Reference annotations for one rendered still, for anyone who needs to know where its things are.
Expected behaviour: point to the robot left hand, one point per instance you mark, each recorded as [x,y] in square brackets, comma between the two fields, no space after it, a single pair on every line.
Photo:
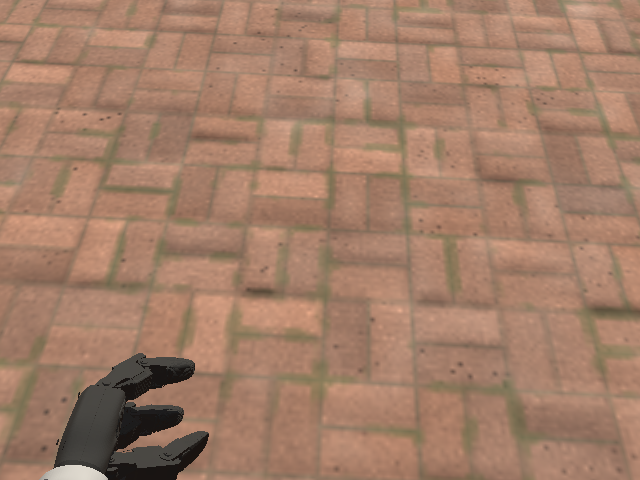
[102,422]

